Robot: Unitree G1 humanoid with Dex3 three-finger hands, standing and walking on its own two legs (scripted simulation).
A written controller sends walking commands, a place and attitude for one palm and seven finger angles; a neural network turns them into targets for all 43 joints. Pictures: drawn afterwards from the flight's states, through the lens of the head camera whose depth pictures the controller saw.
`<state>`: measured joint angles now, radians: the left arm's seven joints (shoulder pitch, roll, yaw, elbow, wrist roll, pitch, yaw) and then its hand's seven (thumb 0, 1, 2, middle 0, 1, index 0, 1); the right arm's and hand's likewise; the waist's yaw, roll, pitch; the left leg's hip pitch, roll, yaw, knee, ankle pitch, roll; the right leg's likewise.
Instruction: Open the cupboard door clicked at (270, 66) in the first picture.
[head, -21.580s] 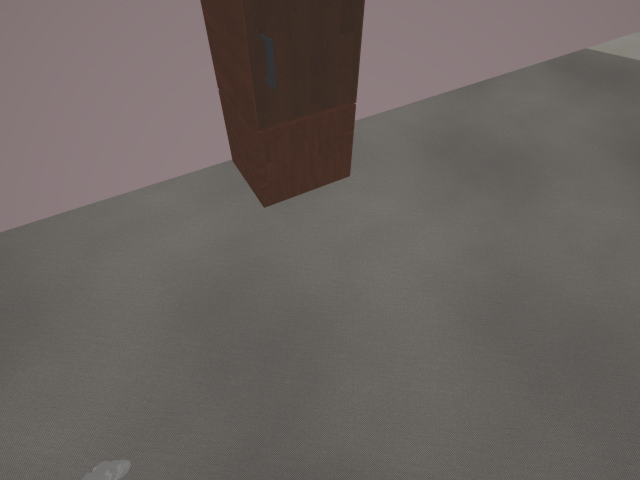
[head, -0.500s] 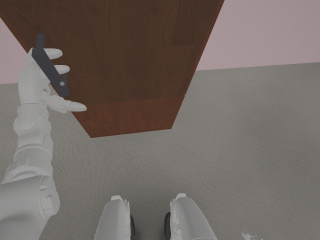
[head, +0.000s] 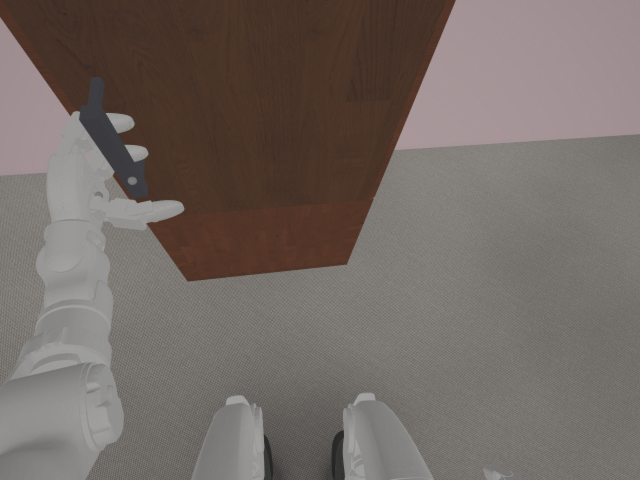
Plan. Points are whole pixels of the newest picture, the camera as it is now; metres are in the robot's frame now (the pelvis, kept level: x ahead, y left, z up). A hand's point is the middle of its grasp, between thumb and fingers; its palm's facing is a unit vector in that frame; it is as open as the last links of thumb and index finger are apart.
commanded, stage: close the thumb around the handle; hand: left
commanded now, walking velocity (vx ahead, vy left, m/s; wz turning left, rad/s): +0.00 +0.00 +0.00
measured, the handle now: (120, 144) +0.53 +0.24 +0.02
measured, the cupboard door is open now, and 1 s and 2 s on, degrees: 0 15 40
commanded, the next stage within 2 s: pull the door open along its arc in 0.46 s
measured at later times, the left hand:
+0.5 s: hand (135, 178) +0.47 +0.21 +0.03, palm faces +0.11 -0.99 -0.01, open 5.7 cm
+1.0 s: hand (154, 249) +0.38 +0.17 +0.03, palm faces +0.10 -0.99 +0.02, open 5.9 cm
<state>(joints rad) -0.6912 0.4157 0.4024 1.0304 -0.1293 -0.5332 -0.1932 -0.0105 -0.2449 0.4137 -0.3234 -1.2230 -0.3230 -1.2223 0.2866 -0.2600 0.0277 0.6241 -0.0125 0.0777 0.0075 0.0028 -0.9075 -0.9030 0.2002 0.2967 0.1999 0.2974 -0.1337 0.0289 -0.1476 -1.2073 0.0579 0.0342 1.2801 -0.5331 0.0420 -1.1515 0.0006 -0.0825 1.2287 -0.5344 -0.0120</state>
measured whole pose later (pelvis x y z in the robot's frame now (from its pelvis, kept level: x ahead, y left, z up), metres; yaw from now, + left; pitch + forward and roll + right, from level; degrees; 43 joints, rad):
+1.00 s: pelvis +0.02 +0.00 +0.02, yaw +0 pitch +24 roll -2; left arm -0.18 0.20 0.20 0.51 -0.21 -0.51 -0.08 0.01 0.73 0.76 -0.33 -1.32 -0.34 -1.33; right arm 0.28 -0.24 -0.01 0.56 0.01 0.06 0.03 0.01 -0.91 -0.90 0.20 0.30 0.20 0.30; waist -0.08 0.03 -0.17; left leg -1.07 0.05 0.06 1.19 -0.53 0.04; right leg -1.03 0.00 -0.05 1.15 -0.53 0.00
